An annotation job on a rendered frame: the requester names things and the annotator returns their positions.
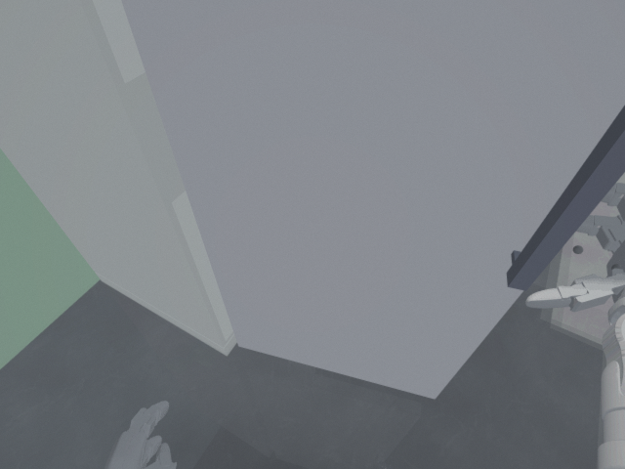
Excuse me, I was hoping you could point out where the right robot hand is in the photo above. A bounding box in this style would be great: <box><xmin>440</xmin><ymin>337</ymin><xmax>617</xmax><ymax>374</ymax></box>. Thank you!
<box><xmin>525</xmin><ymin>183</ymin><xmax>625</xmax><ymax>312</ymax></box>

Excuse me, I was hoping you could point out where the robot right forearm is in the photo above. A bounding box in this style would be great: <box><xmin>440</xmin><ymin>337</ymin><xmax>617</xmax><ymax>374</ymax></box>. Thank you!
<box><xmin>598</xmin><ymin>297</ymin><xmax>625</xmax><ymax>469</ymax></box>

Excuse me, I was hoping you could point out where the fridge door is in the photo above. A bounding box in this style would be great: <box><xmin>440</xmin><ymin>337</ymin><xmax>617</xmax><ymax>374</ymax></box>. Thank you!
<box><xmin>121</xmin><ymin>0</ymin><xmax>625</xmax><ymax>400</ymax></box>

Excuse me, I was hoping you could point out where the handle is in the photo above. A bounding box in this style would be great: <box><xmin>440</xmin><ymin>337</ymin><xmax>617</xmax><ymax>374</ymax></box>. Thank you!
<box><xmin>507</xmin><ymin>106</ymin><xmax>625</xmax><ymax>291</ymax></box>

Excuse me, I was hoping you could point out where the left robot hand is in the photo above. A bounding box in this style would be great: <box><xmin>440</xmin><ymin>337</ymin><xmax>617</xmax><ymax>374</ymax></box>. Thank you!
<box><xmin>104</xmin><ymin>401</ymin><xmax>177</xmax><ymax>469</ymax></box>

